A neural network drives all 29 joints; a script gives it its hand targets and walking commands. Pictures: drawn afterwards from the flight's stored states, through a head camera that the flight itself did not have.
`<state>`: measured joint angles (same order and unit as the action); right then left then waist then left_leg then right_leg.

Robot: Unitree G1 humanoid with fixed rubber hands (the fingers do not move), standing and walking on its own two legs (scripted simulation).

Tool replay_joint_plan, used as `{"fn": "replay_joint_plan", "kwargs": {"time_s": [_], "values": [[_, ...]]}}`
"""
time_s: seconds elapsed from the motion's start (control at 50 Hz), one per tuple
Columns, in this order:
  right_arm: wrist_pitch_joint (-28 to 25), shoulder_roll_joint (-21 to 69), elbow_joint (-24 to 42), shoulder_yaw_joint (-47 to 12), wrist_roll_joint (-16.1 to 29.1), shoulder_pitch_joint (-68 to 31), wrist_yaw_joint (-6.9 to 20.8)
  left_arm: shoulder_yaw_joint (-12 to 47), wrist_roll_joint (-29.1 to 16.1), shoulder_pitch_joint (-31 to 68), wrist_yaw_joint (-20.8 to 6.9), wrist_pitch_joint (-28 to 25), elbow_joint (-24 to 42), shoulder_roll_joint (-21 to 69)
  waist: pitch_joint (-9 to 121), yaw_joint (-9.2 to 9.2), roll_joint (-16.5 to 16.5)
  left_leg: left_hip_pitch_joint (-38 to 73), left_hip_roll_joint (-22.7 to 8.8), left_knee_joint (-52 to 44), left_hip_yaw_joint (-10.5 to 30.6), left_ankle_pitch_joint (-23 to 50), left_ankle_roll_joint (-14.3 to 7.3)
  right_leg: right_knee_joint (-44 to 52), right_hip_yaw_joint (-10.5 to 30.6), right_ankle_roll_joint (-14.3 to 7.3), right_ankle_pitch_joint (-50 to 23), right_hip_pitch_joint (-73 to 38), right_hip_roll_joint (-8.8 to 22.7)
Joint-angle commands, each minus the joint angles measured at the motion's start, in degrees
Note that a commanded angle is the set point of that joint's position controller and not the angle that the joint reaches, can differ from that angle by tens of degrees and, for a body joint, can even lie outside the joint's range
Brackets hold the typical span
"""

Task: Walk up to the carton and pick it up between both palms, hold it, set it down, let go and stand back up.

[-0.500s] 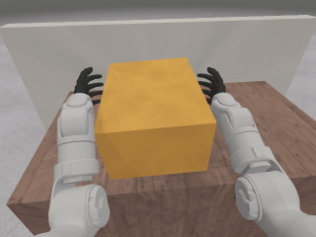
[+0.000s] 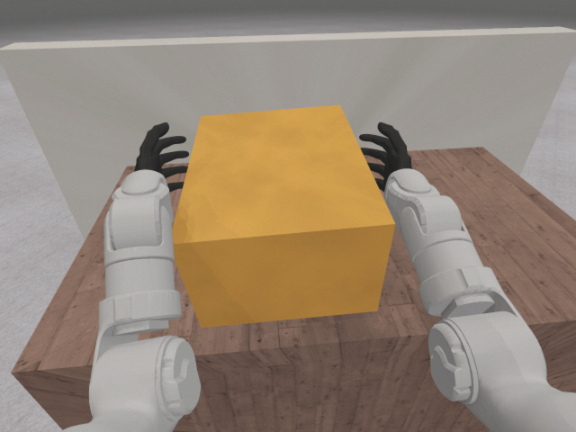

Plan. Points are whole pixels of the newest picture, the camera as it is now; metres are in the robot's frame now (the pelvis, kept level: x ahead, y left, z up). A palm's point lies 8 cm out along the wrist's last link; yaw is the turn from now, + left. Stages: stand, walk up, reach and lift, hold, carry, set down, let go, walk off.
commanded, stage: hold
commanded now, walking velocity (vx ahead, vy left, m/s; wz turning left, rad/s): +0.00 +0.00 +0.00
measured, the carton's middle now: (279, 202) +0.41 +0.01 +0.18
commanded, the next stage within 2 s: set down in 0.04 s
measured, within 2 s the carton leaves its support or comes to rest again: neither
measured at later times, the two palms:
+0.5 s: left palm (154, 175) +0.40 +0.18 +0.24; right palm (391, 167) +0.40 -0.15 +0.23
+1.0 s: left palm (164, 184) +0.41 +0.18 +0.22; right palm (388, 185) +0.40 -0.15 +0.20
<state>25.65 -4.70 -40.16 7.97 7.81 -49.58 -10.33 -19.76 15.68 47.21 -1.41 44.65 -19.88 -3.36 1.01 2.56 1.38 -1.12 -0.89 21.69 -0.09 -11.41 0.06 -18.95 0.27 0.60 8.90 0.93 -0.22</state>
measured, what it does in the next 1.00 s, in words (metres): stands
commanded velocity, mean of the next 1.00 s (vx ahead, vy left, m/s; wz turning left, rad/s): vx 0.00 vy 0.00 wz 0.00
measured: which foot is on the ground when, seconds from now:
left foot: down 0.00-1.00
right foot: down 0.00-1.00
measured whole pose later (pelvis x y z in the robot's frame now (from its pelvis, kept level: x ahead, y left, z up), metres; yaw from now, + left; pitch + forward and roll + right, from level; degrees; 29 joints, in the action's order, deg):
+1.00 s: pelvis +0.02 +0.00 +0.00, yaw +0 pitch -11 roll -1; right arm 6.7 -1.6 -40.5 8.6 2.2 -44.6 -11.8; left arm -22.3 16.1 46.0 -6.1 28.8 -25.6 -4.1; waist -5.2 2.9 2.6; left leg 3.4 -0.9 20.8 0.0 -13.1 0.1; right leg -18.9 0.2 0.7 11.0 -3.2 -0.2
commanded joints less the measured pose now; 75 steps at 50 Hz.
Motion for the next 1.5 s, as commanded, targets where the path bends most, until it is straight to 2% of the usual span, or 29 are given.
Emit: {"fn": "replay_joint_plan", "kwargs": {"time_s": [0.0, 0.02, 0.04, 0.06, 0.16, 0.2, 0.26, 0.28, 0.34, 0.36, 0.46, 0.58, 0.6, 0.68, 0.72, 0.88, 0.92, 0.94, 0.96, 1.02, 1.1, 1.18, 1.2, 1.22, 1.24, 1.3, 1.34, 1.44, 1.48], "values": [[-3.45, 28.06, 19.76, -15.94, 9.50, -45.69, 9.32, 22.30, -8.28, 35.28, -10.38, -2.96, 7.60, 30.62, 20.72, 3.88, -1.77, -0.29, 2.73, -4.45, 0.15, 12.09, 1.83, 2.65, -2.96, 0.11, -6.14, -7.08, -3.09], [-3.53, 26.27, 19.49, -15.54, 9.45, -47.92, 9.80, 22.30, -8.68, 35.94, -9.98, -3.14, 5.52, 31.52, 20.08, 3.22, -3.72, -0.81, 2.41, -5.42, 0.49, 11.93, 2.51, 2.61, -3.11, -0.24, -4.34, -5.41, -3.30], [-2.69, 30.34, 21.05, -21.14, 11.02, -43.78, 8.08, 22.79, -9.46, 38.02, -10.06, -3.17, 15.87, 28.73, 20.31, 3.05, -2.94, 1.39, 4.12, -3.51, -0.54, 18.24, 0.47, 2.05, -2.38, 0.76, -11.27, -8.58, -3.46], [-3.15, 29.49, 23.13, -20.14, 10.81, -46.42, 8.34, 23.56, -10.17, 41.04, -9.97, -3.27, 16.26, 28.92, 24.04, 2.72, -1.52, 3.13, 3.98, -3.57, -0.71, 15.99, 0.79, 1.67, -3.08, 0.79, -9.01, -8.51, -3.81], [-5.95, 29.50, 22.54, -17.17, 5.71, -51.35, 7.29, 17.96, -6.83, 40.79, -11.23, -4.80, 2.95, 27.05, 19.96, 0.79, 0.92, -3.46, 4.31, -6.54, -1.72, 4.67, -0.66, 3.05, -2.86, 1.19, -3.70, -9.99, -1.71], [-7.84, 29.70, 19.06, -11.75, 1.63, -50.06, 7.76, 16.00, -5.60, 39.58, -12.35, -6.58, -2.32, 25.97, 16.47, 2.03, 0.10, -6.01, 3.64, -8.52, -1.66, -1.82, -1.23, 3.80, -3.01, 0.90, 2.54, -7.92, -1.08], [-12.11, 31.34, 17.71, -10.55, -0.10, -49.37, 8.53, 14.46, -4.51, 41.90, -12.36, -9.94, 0.34, 26.00, 18.09, 1.00, -0.94, -5.26, 2.90, -8.85, -2.27, -0.17, -0.62, 2.77, -4.78, 1.02, 2.58, -9.68, -1.23], [-12.75, 29.23, 14.33, -8.54, -2.21, -45.20, 8.62, 15.39, -4.17, 39.05, -12.74, -10.65, -2.61, 25.48, 17.17, 2.65, -1.55, -4.41, 2.81, -8.75, -2.14, -0.20, -0.32, 3.11, -4.66, 0.83, 1.48, -9.50, -0.94], [-14.04, 27.91, 8.40, -6.51, -5.33, -38.52, 9.15, 12.16, -0.95, 33.63, -13.91, -11.74, -6.76, 22.46, 9.25, 2.81, 1.17, -4.95, 3.28, -9.93, -3.60, -3.33, -1.05, 3.64, -5.13, 1.11, 4.79, -9.49, -0.70], [-14.73, 27.47, 7.22, -5.23, -5.48, -39.59, 9.32, 10.63, 0.34, 33.82, -14.08, -12.18, -7.83, 21.77, 8.44, 2.67, -0.63, -5.79, 2.66, -11.15, -3.33, -6.35, -1.06, 3.35, -5.74, 1.04, 7.39, -10.21, -0.73], [-17.39, 26.39, 8.41, -7.41, -5.99, -35.86, 9.24, 13.99, -1.89, 32.47, -13.68, -14.45, -4.55, 21.83, 11.10, 3.11, -0.05, -1.15, 3.01, -9.22, -3.80, 1.71, -0.25, 4.04, -6.04, 1.31, 0.84, -9.40, -1.08], [-21.36, 31.00, 15.24, -18.48, -1.26, -31.81, 7.91, 20.36, -4.89, 29.06, -11.40, -18.43, 7.26, 25.79, 28.53, 2.02, -0.62, 10.97, 3.74, -1.18, -2.83, 28.93, 1.86, 0.14, -5.23, 2.79, -25.72, -16.79, -1.79], [-21.02, 30.17, 13.82, -18.34, -1.95, -30.22, 7.16, 20.41, -5.11, 29.19, -11.58, -18.59, 5.35, 25.59, 26.48, 3.76, 0.77, 9.39, 3.97, -1.45, -2.94, 26.73, 1.67, 0.09, -4.76, 2.94, -27.16, -18.49, -1.31], [-22.09, 29.83, 20.12, -21.01, -0.60, -33.43, 6.43, 17.01, -3.92, 24.19, -12.95, -17.38, 2.57, 23.68, 23.01, 2.06, 2.85, 5.74, 4.48, -1.93, -3.24, 24.58, 0.55, -0.98, -4.06, 3.63, -33.94, -20.47, -0.68], [-22.49, 29.42, 20.40, -21.20, -0.90, -33.06, 5.90, 18.28, -4.12, 24.24, -13.07, -17.01, 2.97, 23.99, 23.82, 3.07, 1.42, 5.03, 4.88, -2.70, -3.36, 21.84, 0.60, -1.08, -3.87, 3.95, -35.05, -20.61, -0.19], [-23.35, 29.69, 16.67, -16.22, -3.93, -31.06, 5.99, 19.13, -4.96, 29.47, -13.65, -19.22, 0.39, 24.87, 20.41, 5.23, 0.45, 4.58, 4.23, -2.77, -3.37, 21.56, 1.70, -0.37, -4.30, 3.64, -29.97, -17.74, -0.52], [-23.00, 29.05, 14.44, -14.90, -5.07, -30.82, 6.01, 15.51, -3.04, 25.96, -13.83, -18.52, -5.91, 23.02, 16.81, 4.12, 1.08, 2.84, 4.33, -4.91, -3.73, 14.31, 0.21, 1.04, -3.94, 3.33, -26.07, -18.04, 0.30], [-22.60, 28.16, 10.56, -10.81, -6.49, -27.79, 6.45, 15.72, -3.21, 28.94, -13.80, -19.21, -6.39, 23.46, 14.43, 6.40, 0.81, 1.73, 3.55, -6.21, -2.87, 12.53, 0.40, 1.46, -4.71, 2.99, -20.53, -16.02, -0.20], [-21.85, 28.68, 5.30, -9.39, -7.63, -25.34, 6.77, 12.85, -0.74, 28.21, -14.69, -19.01, -9.42, 22.67, 8.86, 5.61, 0.50, 0.37, 3.60, -7.88, -4.05, 8.27, 0.06, 2.93, -5.16, 2.88, -14.47, -13.80, 0.01], [-23.01, 28.00, 7.99, -5.96, -9.79, -30.99, 7.61, 13.26, -1.95, 33.87, -14.66, -20.61, -9.87, 21.89, 10.17, 4.68, -0.44, -1.47, 3.18, -9.14, -4.12, 4.61, -0.22, 3.56, -5.68, 2.52, -7.30, -12.04, -0.31], [-23.21, 32.32, 4.78, -4.57, -12.36, -30.51, 8.28, 16.41, -4.88, 40.61, -13.68, -24.66, -10.24, 23.46, 11.76, 6.32, 0.03, -0.93, 3.51, -9.16, -4.95, 1.92, -0.32, 3.31, -5.52, 2.86, -6.04, -9.55, -0.34], [-24.25, 34.84, 5.72, -7.32, -12.09, -31.31, 9.04, 14.95, -4.71, 41.00, -13.03, -27.53, -10.37, 23.78, 19.08, 3.72, 1.30, -1.99, 4.01, -7.98, -4.95, 4.74, -0.82, 1.80, -4.00, 3.65, -15.42, -15.09, 0.33], [-24.18, 33.49, 4.45, -6.47, -12.67, -29.81, 8.87, 16.34, -5.32, 41.27, -12.82, -27.82, -12.31, 24.25, 18.51, 5.68, 0.04, -2.32, 3.74, -8.01, -4.30, 6.01, 0.18, 1.67, -4.80, 3.19, -15.53, -15.10, 0.04], [-24.33, 35.14, 5.51, -7.91, -12.21, -29.83, 9.06, 16.25, -5.45, 41.60, -12.77, -28.61, -10.99, 23.14, 20.93, 4.56, -0.06, -2.00, 4.31, -7.47, -5.36, 7.30, -0.15, 1.23, -3.82, 3.69, -19.54, -15.85, 0.58], [-23.58, 33.28, 1.94, -5.05, -14.99, -27.93, 8.87, 12.95, -3.72, 40.04, -13.12, -28.14, -17.58, 20.48, 15.96, 5.86, 1.33, -3.89, 4.50, -8.55, -5.42, 2.34, -0.81, 1.98, -3.97, 3.91, -16.95, -15.38, 0.95], [-24.60, 36.65, 4.43, -7.46, -13.47, -28.24, 8.75, 15.88, -6.44, 40.69, -12.70, -30.83, -11.71, 25.28, 21.91, 5.04, 0.69, -2.28, 3.87, -8.33, -4.59, 8.02, -0.10, 1.00, -4.03, 3.91, -21.79, -17.24, 0.50], [-24.64, 36.80, 1.88, -6.91, -13.73, -26.97, 8.72, 19.17, -7.19, 45.53, -12.14, -32.23, -10.99, 25.58, 25.04, 7.58, -2.04, 2.30, 3.73, -7.14, -4.16, 10.37, 0.98, 1.10, -4.36, 3.34, -22.27, -14.36, 0.26], [-23.83, 35.58, 4.46, -8.17, -12.70, -27.84, 8.09, 13.48, -5.31, 39.55, -13.29, -31.41, -16.93, 22.32, 23.11, 5.68, 1.04, -2.35, 4.13, -7.33, -4.38, 9.54, -0.52, 0.78, -2.96, 4.32, -27.82, -19.19, 1.18], [-23.62, 34.74, 0.51, -6.40, -13.26, -24.87, 8.02, 13.94, -4.44, 38.96, -13.43, -31.58, -16.38, 23.50, 19.13, 7.19, -0.18, -1.44, 3.45, -7.86, -3.77, 11.17, 0.65, 1.21, -3.92, 3.61, -24.62, -17.27, 0.28]]}}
